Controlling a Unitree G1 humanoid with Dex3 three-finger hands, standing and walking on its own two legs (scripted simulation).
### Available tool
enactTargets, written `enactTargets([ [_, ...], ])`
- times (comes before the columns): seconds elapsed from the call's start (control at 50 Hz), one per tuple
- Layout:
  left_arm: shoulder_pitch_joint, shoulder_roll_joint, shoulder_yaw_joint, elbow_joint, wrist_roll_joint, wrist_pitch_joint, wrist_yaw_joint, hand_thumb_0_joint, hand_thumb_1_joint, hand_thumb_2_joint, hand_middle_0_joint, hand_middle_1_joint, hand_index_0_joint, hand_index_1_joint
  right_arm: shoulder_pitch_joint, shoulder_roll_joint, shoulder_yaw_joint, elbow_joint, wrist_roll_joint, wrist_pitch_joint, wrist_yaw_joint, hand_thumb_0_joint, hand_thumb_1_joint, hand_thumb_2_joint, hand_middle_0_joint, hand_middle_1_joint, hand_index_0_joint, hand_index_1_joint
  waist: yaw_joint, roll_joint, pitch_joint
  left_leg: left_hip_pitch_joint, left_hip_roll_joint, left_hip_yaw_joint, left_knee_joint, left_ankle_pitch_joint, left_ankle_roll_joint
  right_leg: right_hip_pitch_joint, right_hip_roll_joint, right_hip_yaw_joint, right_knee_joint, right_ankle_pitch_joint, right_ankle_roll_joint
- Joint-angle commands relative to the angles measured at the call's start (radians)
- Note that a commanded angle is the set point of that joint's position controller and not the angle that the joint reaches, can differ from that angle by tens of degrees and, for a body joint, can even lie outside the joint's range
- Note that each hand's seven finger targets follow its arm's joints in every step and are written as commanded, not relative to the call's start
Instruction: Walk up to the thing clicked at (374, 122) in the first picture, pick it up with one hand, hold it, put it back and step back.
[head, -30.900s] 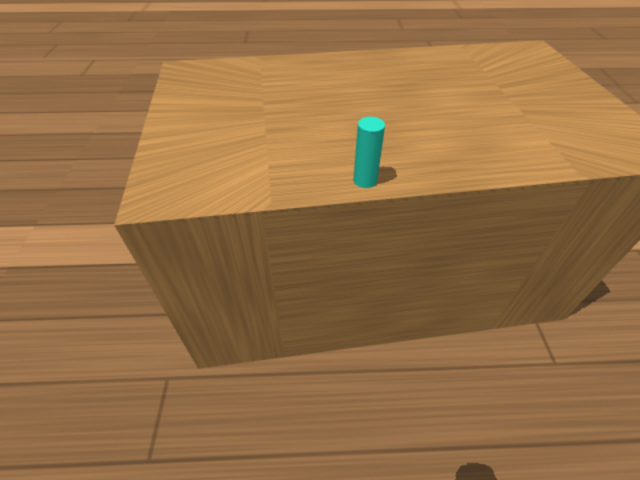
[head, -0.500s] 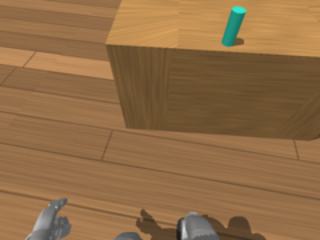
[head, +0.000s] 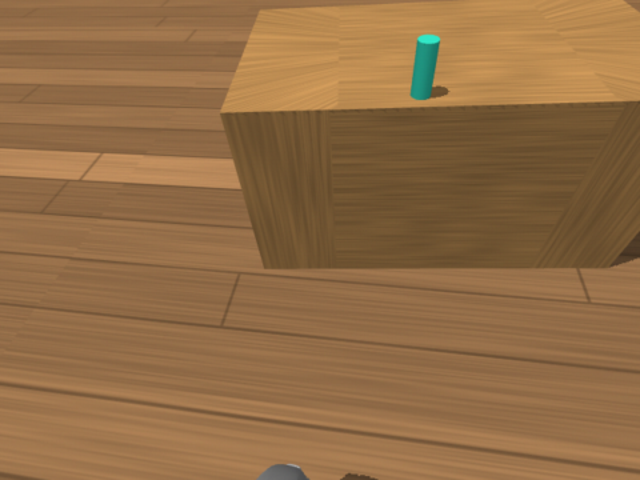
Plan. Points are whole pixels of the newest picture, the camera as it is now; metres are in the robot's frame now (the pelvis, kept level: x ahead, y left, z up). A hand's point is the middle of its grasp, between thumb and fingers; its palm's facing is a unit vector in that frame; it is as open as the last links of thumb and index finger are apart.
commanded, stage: step back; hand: right
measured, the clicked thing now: (424, 68) +1.03 -0.18 +0.01
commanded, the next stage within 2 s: stand in 0.96 s
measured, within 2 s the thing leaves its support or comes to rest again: neither
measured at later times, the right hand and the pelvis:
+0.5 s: hand out of the picture +0.07 -0.28 -0.16, palm faces -0.06 +0.92 -0.39, open 7.4 cm; pelvis +0.01 -0.01 +0.00, yaw +3 degrees
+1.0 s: hand (510, 473) +0.18 -0.22 -0.14, palm faces -0.11 +0.93 -0.35, open 7.4 cm; pelvis +0.05 +0.02 +0.01, yaw +4 degrees
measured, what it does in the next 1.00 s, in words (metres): steps on the spot: left foot, then right foot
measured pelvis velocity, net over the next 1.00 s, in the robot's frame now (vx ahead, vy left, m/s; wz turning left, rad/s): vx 0.05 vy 0.02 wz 0.08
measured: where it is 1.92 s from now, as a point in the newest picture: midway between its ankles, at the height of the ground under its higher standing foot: outside the picture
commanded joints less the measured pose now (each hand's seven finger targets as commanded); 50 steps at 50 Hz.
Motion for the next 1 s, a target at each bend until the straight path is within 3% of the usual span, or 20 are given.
enactTargets([
  [0.0, -0.051, 0.298, 0.082, -0.103, 0.007, -0.049, 0.017, 0.0, 0.9, 0.9, -0.2, -0.3, -0.2, -0.3, -0.08, -0.158, -0.039, -0.08, -0.011, -0.056, 0.003, 0.0, -0.9, -0.9, 0.2, 0.3, 0.2, 0.3, 0.036, -0.234, 0.0, -0.063, 0.029, 0.063, -0.193, -0.066, -0.013, 0.059, -0.19, 0.223, -0.264, -0.241, -0.149],
  [0.04, -0.053, 0.307, 0.089, -0.101, 0.004, -0.041, 0.009, 0.0, 0.9, 0.9, -0.2, -0.3, -0.2, -0.3, -0.064, -0.152, -0.04, -0.069, -0.017, -0.077, 0.008, 0.0, -0.9, -0.9, 0.2, 0.3, 0.2, 0.3, 0.039, -0.273, -0.015, -0.006, 0.041, 0.118, -0.354, -0.125, -0.01, 0.085, -0.226, 0.236, -0.246, -0.215, -0.17],
  [0.08, -0.106, 0.296, 0.076, -0.118, -0.006, -0.025, 0.003, 0.0, 0.9, 0.9, -0.2, -0.3, -0.2, -0.3, 0.042, -0.146, -0.052, -0.023, -0.017, -0.097, 0.002, 0.0, -0.9, -0.9, 0.2, 0.3, 0.2, 0.3, -0.029, -0.231, -0.061, 0.221, 0.029, 0.147, -0.649, 0.043, 0.015, 0.022, -0.205, 0.161, -0.107, -0.044, -0.133],
  [0.1, -0.064, 0.229, 0.049, -0.118, -0.007, -0.022, 0.001, 0.0, 0.9, 0.9, -0.2, -0.3, -0.2, -0.3, 0.073, -0.172, -0.071, -0.001, -0.021, -0.109, -0.004, 0.0, -0.9, -0.9, 0.2, 0.3, 0.2, 0.3, -0.029, -0.107, -0.11, 0.388, 0.058, 0.045, -0.665, 0.122, 0.029, -0.054, -0.146, 0.09, 0.053, 0.08, -0.088],
  [0.12, -0.031, 0.158, 0.033, -0.125, -0.02, -0.023, 0.0, 0.0, 0.9, 0.9, -0.2, -0.3, -0.2, -0.3, 0.108, -0.222, -0.085, -0.001, -0.034, -0.12, -0.011, 0.0, -0.9, -0.9, 0.2, 0.3, 0.2, 0.3, -0.034, 0.075, -0.148, 0.489, 0.24, -0.242, -0.711, 0.078, 0.087, -0.22, -0.045, 0.01, 0.265, -0.013, -0.035],
  [0.14, -0.096, 0.188, 0.041, -0.13, -0.028, -0.022, 0.004, 0.0, 0.9, 0.9, -0.2, -0.3, -0.2, -0.3, 0.101, -0.324, -0.096, -0.014, -0.032, -0.119, -0.012, 0.0, -0.9, -0.9, 0.2, 0.3, 0.2, 0.3, -0.059, 0.119, -0.087, 0.443, 0.399, -0.49, -0.727, -0.098, 0.213, -0.397, 0.013, -0.05, 0.31, -0.21, -0.007],
  [0.16, -0.176, 0.273, 0.06, -0.128, -0.015, -0.026, 0.008, 0.0, 0.9, 0.9, -0.2, -0.3, -0.2, -0.3, 0.105, -0.35, -0.105, -0.004, -0.016, -0.116, -0.008, 0.0, -0.9, -0.9, 0.2, 0.3, 0.2, 0.3, -0.088, 0.072, -0.009, 0.267, 0.44, -0.515, -0.754, -0.201, 0.293, -0.33, -0.047, 0.047, 0.35, -0.255, -0.013],
  [0.22, -0.114, 0.25, 0.058, -0.105, -0.027, -0.036, -0.011, 0.0, 0.9, 0.9, -0.2, -0.3, -0.2, -0.3, 0.021, -0.231, -0.072, -0.027, -0.026, -0.118, -0.007, 0.0, -0.9, -0.9, 0.2, 0.3, 0.2, 0.3, -0.033, 0.073, 0.038, 0.279, 0.283, -0.214, -0.701, -0.049, 0.205, -0.306, -0.06, 0.034, 0.266, -0.136, -0.017],
  [0.32, -0.123, 0.22, 0.056, -0.085, -0.025, -0.042, -0.023, 0.0, 0.9, 0.9, -0.2, -0.3, -0.2, -0.3, 0.041, -0.235, -0.075, -0.028, -0.022, -0.108, -0.002, 0.0, -0.9, -0.9, 0.2, 0.3, 0.2, 0.3, -0.063, 0.145, 0.006, 0.159, 0.243, -0.124, -0.677, -0.038, 0.189, -0.109, -0.008, -0.06, 0.079, -0.074, -0.002],
  [0.38, -0.01, 0.205, 0.058, -0.023, -0.022, -0.057, -0.004, 0.0, 0.9, 0.9, -0.2, -0.3, -0.2, -0.3, -0.029, -0.16, -0.041, -0.046, -0.002, -0.086, -0.003, 0.0, -0.9, -0.9, 0.2, 0.3, 0.2, 0.3, 0.026, 0.076, -0.062, 0.032, 0.174, 0.004, -0.447, 0.062, 0.111, 0.186, 0.029, -0.084, -0.175, 0.107, -0.007],
  [0.4, 0.01, 0.244, 0.073, -0.014, -0.013, -0.062, 0.006, 0.0, 0.9, 0.9, -0.2, -0.3, -0.2, -0.3, -0.004, -0.1, -0.019, -0.05, 0.004, -0.084, -0.008, 0.0, -0.9, -0.9, 0.2, 0.3, 0.2, 0.3, 0.035, -0.05, -0.084, -0.054, 0.117, 0.033, -0.316, 0.028, 0.076, 0.271, -0.045, 0.049, -0.209, 0.082, -0.014],
  [0.42, 0.018, 0.322, 0.088, -0.029, 0.002, -0.07, 0.014, 0.0, 0.9, 0.9, -0.2, -0.3, -0.2, -0.3, 0.025, -0.056, -0.003, -0.065, 0.011, -0.086, -0.013, 0.0, -0.9, -0.9, 0.2, 0.3, 0.2, 0.3, 0.031, -0.243, -0.089, -0.155, -0.006, 0.049, -0.135, -0.093, 0.029, 0.274, -0.258, 0.392, -0.333, -0.004, -0.078],
  [0.46, -0.136, 0.347, 0.084, -0.075, -0.01, -0.065, 0.009, 0.0, 0.9, 0.9, -0.2, -0.3, -0.2, -0.3, 0.073, -0.172, -0.041, -0.009, -0.002, -0.073, -0.027, 0.0, -0.9, -0.9, 0.2, 0.3, 0.2, 0.3, -0.013, -0.149, -0.024, -0.01, 0.064, 0.013, -0.039, -0.185, 0.019, -0.011, -0.396, 0.508, -0.368, -0.252, -0.225],
  [0.52, -0.166, 0.273, 0.063, -0.076, -0.02, -0.075, 0.01, 0.0, 0.9, 0.9, -0.2, -0.3, -0.2, -0.3, 0.087, -0.154, -0.03, 0.033, 0.005, -0.079, -0.019, 0.0, -0.9, -0.9, 0.2, 0.3, 0.2, 0.3, -0.027, -0.126, -0.021, 0.009, 0.068, -0.005, -0.088, -0.089, 0.027, 0.017, -0.273, 0.27, -0.299, 0.03, -0.16],
  [0.62, -0.192, 0.272, 0.054, -0.062, -0.026, -0.068, 0.011, 0.0, 0.9, 0.9, -0.2, -0.3, -0.2, -0.3, 0.085, -0.13, -0.025, 0.052, -0.002, -0.084, -0.016, 0.0, -0.9, -0.9, 0.2, 0.3, 0.2, 0.3, -0.033, -0.192, -0.071, 0.151, 0.073, 0.118, -0.319, -0.012, 0.013, -0.011, -0.248, 0.132, -0.198, 0.339, -0.148],
  [0.68, -0.209, 0.234, 0.035, -0.069, -0.042, -0.051, 0.014, 0.0, 0.9, 0.9, -0.2, -0.3, -0.2, -0.3, 0.106, -0.139, -0.036, 0.082, -0.01, -0.098, -0.026, 0.0, -0.9, -0.9, 0.2, 0.3, 0.2, 0.3, -0.063, -0.147, -0.143, 0.289, 0.087, 0.091, -0.551, 0.372, 0.036, 0.016, -0.175, 0.038, -0.003, 0.514, -0.061],
  [0.7, -0.179, 0.21, 0.027, -0.069, -0.049, -0.047, 0.016, 0.0, 0.9, 0.9, -0.2, -0.3, -0.2, -0.3, 0.076, -0.182, -0.045, 0.072, -0.014, -0.101, -0.031, 0.0, -0.9, -0.9, 0.2, 0.3, 0.2, 0.3, -0.038, -0.042, -0.166, 0.314, 0.183, -0.023, -0.53, 0.552, 0.072, -0.018, -0.114, -0.003, 0.059, 0.447, -0.024],
  [0.74, -0.163, 0.212, 0.027, -0.037, -0.062, -0.03, 0.018, 0.0, 0.9, 0.9, -0.2, -0.3, -0.2, -0.3, -0.055, -0.243, -0.042, 0.042, -0.001, -0.098, -0.027, 0.0, -0.9, -0.9, 0.2, 0.3, 0.2, 0.3, -0.001, 0.034, -0.152, 0.183, 0.304, -0.125, -0.532, 0.487, 0.19, 0.039, -0.025, -0.04, 0.045, 0.062, 0.0],
  [0.84, -0.182, 0.245, 0.026, -0.004, -0.049, -0.046, 0.017, 0.0, 0.9, 0.9, -0.2, -0.3, -0.2, -0.3, -0.079, -0.166, -0.018, 0.072, 0.002, -0.09, -0.026, 0.0, -0.9, -0.9, 0.2, 0.3, 0.2, 0.3, -0.02, 0.023, -0.166, 0.198, 0.175, 0.025, -0.485, 0.51, 0.066, 0.122, -0.108, 0.029, -0.073, 0.361, -0.033],
  [0.98, -0.214, 0.202, -0.011, 0.059, -0.049, -0.041, 0.01, 0.0, 0.9, 0.9, -0.2, -0.3, -0.2, -0.3, -0.116, -0.163, -0.005, 0.11, 0.01, -0.102, -0.013, 0.0, -0.9, -0.9, 0.2, 0.3, 0.2, 0.3, -0.041, -0.009, -0.166, 0.303, 0.206, -0.008, -0.59, 0.494, 0.062, 0.122, -0.095, 0.019, -0.171, 0.333, -0.007],
])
